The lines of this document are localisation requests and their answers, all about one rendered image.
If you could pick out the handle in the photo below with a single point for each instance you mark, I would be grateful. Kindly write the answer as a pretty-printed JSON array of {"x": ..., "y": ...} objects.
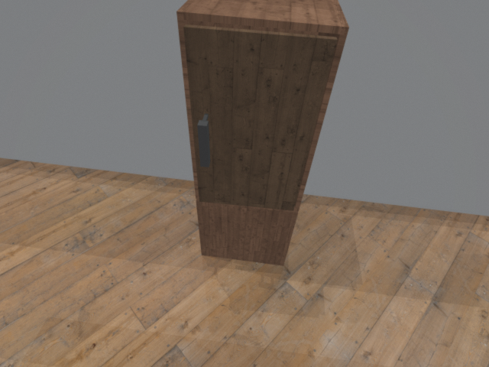
[{"x": 203, "y": 135}]

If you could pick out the cupboard door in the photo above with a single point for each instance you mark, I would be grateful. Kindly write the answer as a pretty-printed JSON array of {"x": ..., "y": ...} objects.
[{"x": 263, "y": 91}]

